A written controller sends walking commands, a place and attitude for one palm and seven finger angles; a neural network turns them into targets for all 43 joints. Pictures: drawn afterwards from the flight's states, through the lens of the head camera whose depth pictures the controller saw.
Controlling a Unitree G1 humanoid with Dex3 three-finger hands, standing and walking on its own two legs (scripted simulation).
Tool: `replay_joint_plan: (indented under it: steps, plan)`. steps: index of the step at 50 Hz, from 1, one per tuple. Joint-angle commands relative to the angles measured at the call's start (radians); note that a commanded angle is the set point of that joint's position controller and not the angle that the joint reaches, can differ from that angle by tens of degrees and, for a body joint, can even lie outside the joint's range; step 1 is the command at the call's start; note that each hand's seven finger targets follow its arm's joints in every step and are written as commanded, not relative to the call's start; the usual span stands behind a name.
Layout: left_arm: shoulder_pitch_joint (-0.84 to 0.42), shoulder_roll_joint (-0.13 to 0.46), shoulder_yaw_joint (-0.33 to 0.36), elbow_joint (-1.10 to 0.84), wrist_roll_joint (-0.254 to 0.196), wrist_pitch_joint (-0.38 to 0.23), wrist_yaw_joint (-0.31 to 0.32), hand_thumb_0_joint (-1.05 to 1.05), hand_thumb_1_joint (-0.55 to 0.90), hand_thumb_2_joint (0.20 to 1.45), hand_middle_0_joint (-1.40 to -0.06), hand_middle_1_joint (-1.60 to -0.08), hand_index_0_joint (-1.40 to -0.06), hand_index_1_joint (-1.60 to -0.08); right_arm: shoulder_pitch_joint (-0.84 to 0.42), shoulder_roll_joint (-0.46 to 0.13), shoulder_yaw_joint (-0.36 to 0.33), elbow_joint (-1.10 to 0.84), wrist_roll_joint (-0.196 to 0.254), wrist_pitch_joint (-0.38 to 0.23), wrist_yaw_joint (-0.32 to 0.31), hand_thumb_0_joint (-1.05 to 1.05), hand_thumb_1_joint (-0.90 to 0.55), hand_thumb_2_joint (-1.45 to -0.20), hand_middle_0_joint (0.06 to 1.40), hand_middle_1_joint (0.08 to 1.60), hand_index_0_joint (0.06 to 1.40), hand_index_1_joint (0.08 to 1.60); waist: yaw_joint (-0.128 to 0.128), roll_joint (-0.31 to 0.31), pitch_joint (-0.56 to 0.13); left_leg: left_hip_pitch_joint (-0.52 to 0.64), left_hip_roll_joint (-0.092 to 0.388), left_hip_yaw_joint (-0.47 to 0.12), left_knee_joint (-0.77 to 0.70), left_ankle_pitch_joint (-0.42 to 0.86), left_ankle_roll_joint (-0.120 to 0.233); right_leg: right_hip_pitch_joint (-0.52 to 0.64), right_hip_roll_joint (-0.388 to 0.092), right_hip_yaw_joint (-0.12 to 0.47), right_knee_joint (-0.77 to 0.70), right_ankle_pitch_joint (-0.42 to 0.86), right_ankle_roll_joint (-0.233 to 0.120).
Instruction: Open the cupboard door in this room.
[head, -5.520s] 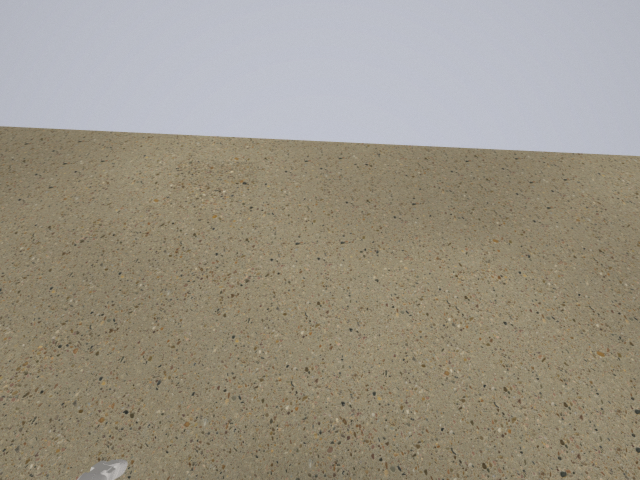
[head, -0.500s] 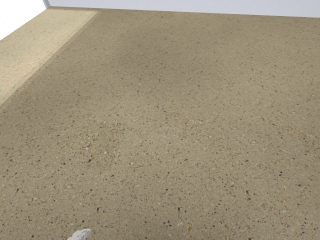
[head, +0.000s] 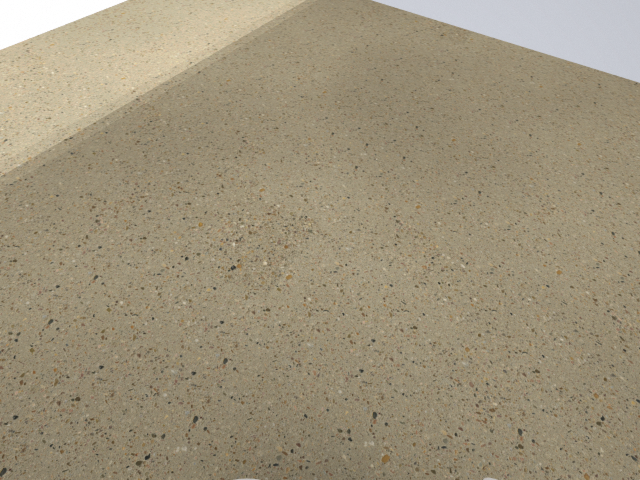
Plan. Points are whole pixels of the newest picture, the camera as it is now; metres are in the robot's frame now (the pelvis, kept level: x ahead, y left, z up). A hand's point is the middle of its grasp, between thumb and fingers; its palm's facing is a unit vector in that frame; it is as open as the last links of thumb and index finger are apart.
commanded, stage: turn or walk to find it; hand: left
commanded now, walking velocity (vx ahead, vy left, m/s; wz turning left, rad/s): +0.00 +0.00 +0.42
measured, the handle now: out of the picture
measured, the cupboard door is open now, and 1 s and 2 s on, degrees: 0 0 0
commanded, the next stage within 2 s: none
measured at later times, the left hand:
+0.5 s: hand out of the picture +0.04 +0.18 -0.13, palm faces +0.20 -0.94 -0.28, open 7.4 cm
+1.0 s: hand out of the picture -0.11 +0.22 -0.16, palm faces +0.44 -0.86 -0.25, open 7.4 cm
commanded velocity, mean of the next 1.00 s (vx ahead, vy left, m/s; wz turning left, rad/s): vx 0.00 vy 0.00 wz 0.42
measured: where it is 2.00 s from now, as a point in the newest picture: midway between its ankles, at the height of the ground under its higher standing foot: outside the picture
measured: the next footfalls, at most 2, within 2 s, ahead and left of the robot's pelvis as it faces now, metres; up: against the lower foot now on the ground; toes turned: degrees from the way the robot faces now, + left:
right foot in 0.40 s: +0.03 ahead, -0.13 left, +0.00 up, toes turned +5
left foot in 0.84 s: -0.05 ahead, +0.12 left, +0.00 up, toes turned +26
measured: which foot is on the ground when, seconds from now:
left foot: down 0.00-0.40, up 0.42-0.82, down 0.84-1.00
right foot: up 0.00-0.38, down 0.40-0.84, up 0.86-1.00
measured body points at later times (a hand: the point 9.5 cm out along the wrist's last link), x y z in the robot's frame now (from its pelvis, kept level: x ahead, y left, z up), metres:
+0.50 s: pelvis -0.02 -0.03 +0.01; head +0.01 -0.06 +0.46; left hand +0.03 +0.22 -0.11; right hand +0.07 -0.27 -0.15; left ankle -0.04 +0.10 -0.67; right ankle -0.01 -0.13 -0.72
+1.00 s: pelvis -0.05 +0.00 +0.01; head -0.04 +0.04 +0.46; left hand -0.13 +0.26 -0.15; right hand +0.14 -0.18 -0.12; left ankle -0.09 +0.10 -0.72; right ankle -0.02 -0.14 -0.66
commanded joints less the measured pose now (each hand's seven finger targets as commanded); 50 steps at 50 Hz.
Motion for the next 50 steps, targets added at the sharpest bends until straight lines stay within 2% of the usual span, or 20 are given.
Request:
replay_joint_plan:
  steps: [1,5,14,16,18,19,20,21,23,25,35,37,39,40,41,42,43,45,46,50]
  plan:
    - [-0.082,0.072,0.015,-0.102,-0.007,-0.021,-0.008,0.000,0.900,0.900,-0.200,-0.300,-0.200,-0.300,0.047,-0.197,-0.036,-0.051,-0.007,-0.010,-0.029,0.000,-0.900,-0.900,0.200,0.300,0.200,0.300,-0.051,0.228,-0.078,0.097,0.275,-0.317,-0.309,0.389,0.135,-0.193,0.013,0.147,0.272,0.047,0.021]
    - [-0.031,0.066,0.014,-0.080,-0.005,-0.020,-0.014,0.000,0.900,0.900,-0.200,-0.300,-0.200,-0.300,0.032,-0.182,-0.031,-0.067,-0.002,-0.019,-0.028,0.000,-0.900,-0.900,0.200,0.300,0.200,0.300,-0.036,0.183,-0.099,0.113,0.215,-0.267,-0.324,0.380,0.119,-0.153,0.033,0.137,0.207,0.118,0.034]
    - [-0.090,0.037,0.004,-0.134,-0.013,-0.031,-0.004,0.000,0.900,0.900,-0.200,-0.300,-0.200,-0.300,0.083,-0.190,-0.049,-0.067,-0.012,-0.005,-0.022,0.000,-0.900,-0.900,0.200,0.300,0.200,0.300,-0.064,0.213,-0.113,0.102,0.216,-0.394,-0.279,0.418,0.145,-0.045,0.089,0.135,-0.075,0.059,0.022]
    - [-0.041,0.034,0.005,-0.125,-0.018,-0.037,0.000,0.000,0.900,0.900,-0.200,-0.300,-0.200,-0.300,0.065,-0.190,-0.053,-0.074,-0.012,-0.002,-0.020,0.000,-0.900,-0.900,0.200,0.300,0.200,0.300,-0.040,0.213,-0.141,0.077,0.198,-0.402,-0.246,0.434,0.132,0.035,0.108,0.125,-0.201,0.114,0.016]
    - [0.024,0.052,0.009,-0.110,-0.016,-0.051,0.004,0.000,0.900,0.900,-0.200,-0.300,-0.200,-0.300,0.053,-0.170,-0.053,-0.082,-0.003,-0.001,-0.016,0.000,-0.900,-0.900,0.200,0.300,0.200,0.300,-0.003,0.149,-0.164,-0.023,0.138,-0.369,-0.164,0.357,0.074,0.213,0.095,0.125,-0.448,0.290,0.009]
    - [0.046,0.114,0.019,-0.111,-0.006,-0.062,0.011,0.000,0.900,0.900,-0.200,-0.300,-0.200,-0.300,0.064,-0.126,-0.049,-0.087,0.006,-0.002,-0.010,0.000,-0.900,-0.900,0.200,0.300,0.200,0.300,0.006,0.001,-0.175,-0.162,0.060,-0.294,-0.038,0.195,0.014,0.342,-0.042,0.258,-0.552,0.302,-0.029]
    - [0.048,0.192,0.035,-0.117,0.006,-0.068,0.015,0.000,0.900,0.900,-0.200,-0.300,-0.200,-0.300,0.066,-0.062,-0.035,-0.118,0.006,-0.004,-0.005,0.000,-0.900,-0.900,0.200,0.300,0.200,0.300,0.009,-0.237,-0.141,-0.330,-0.080,-0.132,0.172,-0.165,-0.055,0.372,-0.288,0.485,-0.590,0.410,-0.140]
    - [0.036,0.192,0.039,-0.131,-0.004,-0.067,0.016,0.000,0.900,0.900,-0.200,-0.300,-0.200,-0.300,0.036,-0.117,-0.050,-0.115,-0.008,0.012,-0.010,0.000,-0.900,-0.900,0.200,0.300,0.200,0.300,0.027,-0.221,-0.130,-0.302,-0.041,-0.172,0.360,-0.246,-0.054,0.229,-0.343,0.495,-0.606,0.413,-0.206]
    - [-0.068,0.135,0.024,-0.149,-0.005,-0.065,0.015,0.000,0.900,0.900,-0.200,-0.300,-0.200,-0.300,0.046,-0.114,-0.058,-0.075,-0.008,0.030,0.000,0.000,-0.900,-0.900,0.200,0.300,0.200,0.300,-0.028,-0.087,-0.041,-0.299,-0.012,-0.176,0.566,-0.133,-0.057,0.109,-0.241,0.372,-0.606,0.340,-0.191]
    - [-0.124,0.094,0.011,-0.161,-0.004,-0.068,0.014,0.000,0.900,0.900,-0.200,-0.300,-0.200,-0.300,0.107,-0.093,-0.052,-0.042,-0.010,0.034,0.009,0.000,-0.900,-0.900,0.200,0.300,0.200,0.300,-0.064,-0.072,-0.030,-0.287,0.005,-0.141,0.605,-0.040,-0.077,0.107,-0.167,0.226,-0.573,0.402,-0.151]
    - [0.028,0.154,0.029,-0.088,0.008,-0.064,0.011,0.000,0.900,0.900,-0.200,-0.300,-0.200,-0.300,-0.009,-0.067,-0.022,-0.054,0.003,0.019,0.006,0.000,-0.900,-0.900,0.200,0.300,0.200,0.300,0.023,-0.149,-0.101,-0.181,0.020,-0.029,0.203,-0.144,-0.098,0.285,-0.207,0.146,-0.465,0.715,-0.187]
    - [0.025,0.168,0.034,-0.078,0.007,-0.060,0.010,0.000,0.900,0.900,-0.200,-0.300,-0.200,-0.300,0.011,-0.068,-0.018,-0.051,0.007,0.011,0.002,0.000,-0.900,-0.900,0.200,0.300,0.200,0.300,0.013,-0.149,-0.126,-0.115,0.010,-0.003,0.094,-0.116,-0.088,0.290,-0.214,0.130,-0.417,0.769,-0.177]
    - [0.001,0.161,0.035,-0.072,0.001,-0.054,0.009,0.000,0.900,0.900,-0.200,-0.300,-0.200,-0.300,0.065,-0.079,-0.019,-0.038,0.006,0.003,0.000,0.000,-0.900,-0.900,0.200,0.300,0.200,0.300,-0.021,-0.129,-0.147,0.006,0.009,0.010,-0.098,0.026,-0.076,0.248,-0.193,0.078,-0.338,0.718,-0.123]
    - [0.003,0.145,0.032,-0.077,-0.009,-0.048,0.006,0.000,0.900,0.900,-0.200,-0.300,-0.200,-0.300,0.102,-0.114,-0.026,-0.031,0.003,-0.006,0.001,0.000,-0.900,-0.900,0.200,0.300,0.200,0.300,-0.044,-0.048,-0.168,0.136,0.036,-0.017,-0.223,0.173,-0.059,0.156,-0.163,0.040,-0.243,0.626,-0.073]
    - [0.021,0.092,0.026,-0.102,-0.016,-0.039,0.000,0.000,0.900,0.900,-0.200,-0.300,-0.200,-0.300,0.131,-0.212,-0.047,-0.036,-0.006,-0.016,-0.002,0.000,-0.900,-0.900,0.200,0.300,0.200,0.300,-0.058,0.220,-0.191,0.286,0.247,-0.290,-0.262,0.424,0.028,-0.075,-0.050,-0.015,-0.063,0.277,0.000]
    - [-0.022,0.044,0.005,-0.138,-0.010,-0.035,-0.001,0.000,0.900,0.900,-0.200,-0.300,-0.200,-0.300,0.178,-0.275,-0.061,-0.030,-0.004,-0.009,-0.006,0.000,-0.900,-0.900,0.200,0.300,0.200,0.300,-0.083,0.357,-0.171,0.277,0.407,-0.428,-0.278,0.681,0.144,-0.196,0.018,0.022,0.106,-0.147,0.029]
    - [-0.098,0.061,0.005,-0.140,-0.005,-0.021,0.008,0.000,0.900,0.900,-0.200,-0.300,-0.200,-0.300,0.201,-0.257,-0.059,-0.009,-0.006,-0.011,-0.017,0.000,-0.900,-0.900,0.200,0.300,0.200,0.300,-0.113,0.330,-0.164,0.186,0.380,-0.415,-0.295,0.558,0.158,-0.171,0.020,0.110,0.204,-0.126,0.020]
    - [-0.117,0.068,0.014,-0.118,-0.009,-0.019,-0.004,0.000,0.900,0.900,-0.200,-0.300,-0.200,-0.300,0.091,-0.205,-0.042,-0.038,-0.009,-0.009,-0.029,0.000,-0.900,-0.900,0.200,0.300,0.200,0.300,-0.068,0.262,-0.071,0.090,0.301,-0.356,-0.314,0.389,0.141,-0.201,0.011,0.149,0.266,0.006,0.018]
    - [-0.081,0.061,0.016,-0.101,-0.007,-0.022,-0.010,0.000,0.900,0.900,-0.200,-0.300,-0.200,-0.300,0.047,-0.190,-0.034,-0.052,-0.009,-0.013,-0.029,0.000,-0.900,-0.900,0.200,0.300,0.200,0.300,-0.042,0.225,-0.069,0.091,0.259,-0.306,-0.309,0.397,0.122,-0.191,0.017,0.142,0.265,0.064,0.022]
    - [-0.056,0.059,0.010,-0.086,-0.010,-0.022,-0.012,0.000,0.900,0.900,-0.200,-0.300,-0.200,-0.300,0.058,-0.184,-0.034,-0.058,-0.004,-0.019,-0.028,0.000,-0.900,-0.900,0.200,0.300,0.200,0.300,-0.044,0.196,-0.109,0.142,0.226,-0.276,-0.301,0.464,0.126,-0.154,0.039,0.136,0.181,0.097,0.035]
